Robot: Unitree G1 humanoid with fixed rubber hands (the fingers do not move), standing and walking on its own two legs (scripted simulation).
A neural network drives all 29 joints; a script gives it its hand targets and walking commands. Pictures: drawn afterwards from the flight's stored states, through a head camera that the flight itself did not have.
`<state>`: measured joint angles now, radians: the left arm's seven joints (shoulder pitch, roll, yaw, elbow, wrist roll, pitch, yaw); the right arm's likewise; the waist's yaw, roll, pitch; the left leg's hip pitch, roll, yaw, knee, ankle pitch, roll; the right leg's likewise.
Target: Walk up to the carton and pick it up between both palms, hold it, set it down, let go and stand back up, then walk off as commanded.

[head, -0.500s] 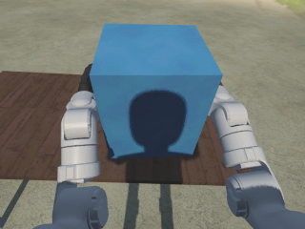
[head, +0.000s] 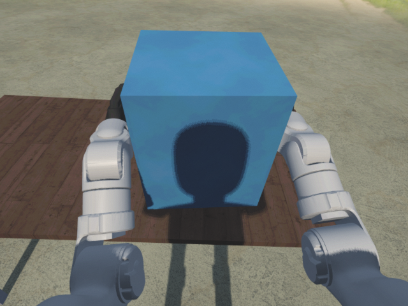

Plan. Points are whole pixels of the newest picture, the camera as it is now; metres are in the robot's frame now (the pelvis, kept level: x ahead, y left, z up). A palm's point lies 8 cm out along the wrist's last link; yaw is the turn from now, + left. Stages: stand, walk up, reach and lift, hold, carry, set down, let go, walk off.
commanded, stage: hold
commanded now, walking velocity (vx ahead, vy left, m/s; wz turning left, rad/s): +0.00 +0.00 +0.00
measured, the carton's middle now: (202, 123) +0.36 +0.00 +0.22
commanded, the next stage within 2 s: none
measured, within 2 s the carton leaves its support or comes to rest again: neither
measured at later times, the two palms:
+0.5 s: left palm (118, 124) +0.37 +0.15 +0.22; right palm (280, 116) +0.37 -0.16 +0.23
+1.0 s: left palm (117, 125) +0.37 +0.15 +0.21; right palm (280, 116) +0.37 -0.15 +0.23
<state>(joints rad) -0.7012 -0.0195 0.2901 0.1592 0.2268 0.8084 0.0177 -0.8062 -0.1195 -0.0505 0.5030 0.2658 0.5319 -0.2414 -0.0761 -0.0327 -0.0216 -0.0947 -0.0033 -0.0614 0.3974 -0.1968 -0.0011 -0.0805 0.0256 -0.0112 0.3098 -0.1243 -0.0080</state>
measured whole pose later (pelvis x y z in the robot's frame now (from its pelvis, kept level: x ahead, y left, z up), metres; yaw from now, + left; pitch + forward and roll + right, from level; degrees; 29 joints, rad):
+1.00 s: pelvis +0.00 +0.00 +0.00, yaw +0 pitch -6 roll -1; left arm -0.67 -0.02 0.28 0.11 0.23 0.82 0.02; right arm -0.78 -0.12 -0.04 0.46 0.28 0.54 -0.25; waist -0.08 -0.03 -0.02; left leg -0.09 0.00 -0.06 0.40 -0.20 0.00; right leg -0.07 0.03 -0.01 0.30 -0.13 -0.01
